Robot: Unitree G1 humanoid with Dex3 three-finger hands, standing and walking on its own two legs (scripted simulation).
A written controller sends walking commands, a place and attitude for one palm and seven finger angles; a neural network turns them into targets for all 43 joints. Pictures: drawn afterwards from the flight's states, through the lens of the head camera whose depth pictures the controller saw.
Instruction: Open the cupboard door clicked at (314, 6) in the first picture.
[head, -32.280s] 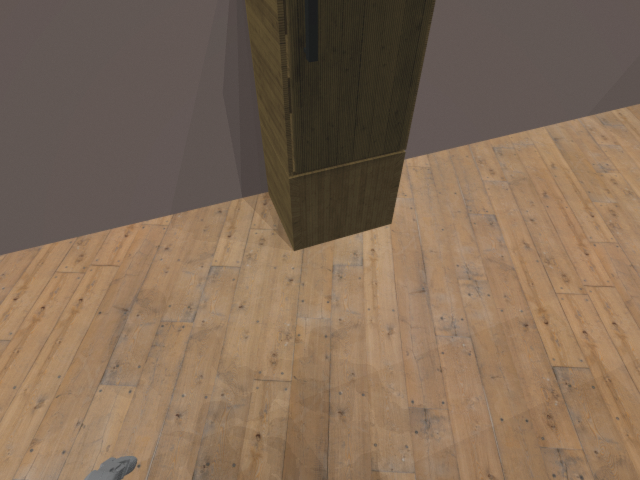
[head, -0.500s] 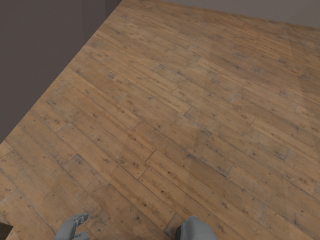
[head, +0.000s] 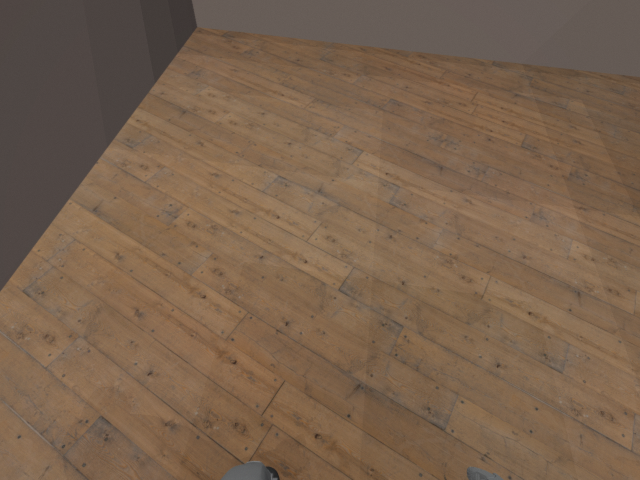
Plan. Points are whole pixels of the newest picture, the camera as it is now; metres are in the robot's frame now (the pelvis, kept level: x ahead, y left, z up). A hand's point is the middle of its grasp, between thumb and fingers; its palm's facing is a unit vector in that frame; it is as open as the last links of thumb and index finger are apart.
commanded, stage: walk to a spot facing it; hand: left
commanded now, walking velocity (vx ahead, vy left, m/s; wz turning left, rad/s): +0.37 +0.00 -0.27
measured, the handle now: out of the picture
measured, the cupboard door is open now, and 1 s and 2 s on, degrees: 41 41 41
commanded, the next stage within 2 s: turn to face it in 0.30 s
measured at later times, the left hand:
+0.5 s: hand (268, 313) +0.40 +0.12 -0.17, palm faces -0.20 -0.95 -0.23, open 7.4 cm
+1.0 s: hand (253, 292) +0.44 +0.16 -0.17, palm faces +0.11 -0.97 -0.22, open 7.3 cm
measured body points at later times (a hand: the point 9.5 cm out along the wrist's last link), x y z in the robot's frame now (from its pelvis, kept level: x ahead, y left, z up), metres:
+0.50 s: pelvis +0.23 -0.04 -0.02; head +0.27 -0.06 +0.43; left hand +0.41 +0.17 -0.15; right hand +0.11 -0.27 -0.17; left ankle +0.13 +0.12 -0.67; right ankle +0.28 -0.15 -0.74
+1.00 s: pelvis +0.36 -0.05 +0.00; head +0.41 -0.03 +0.44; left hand +0.44 +0.21 -0.16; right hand +0.42 -0.29 -0.14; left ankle +0.39 +0.05 -0.74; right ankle +0.32 -0.20 -0.66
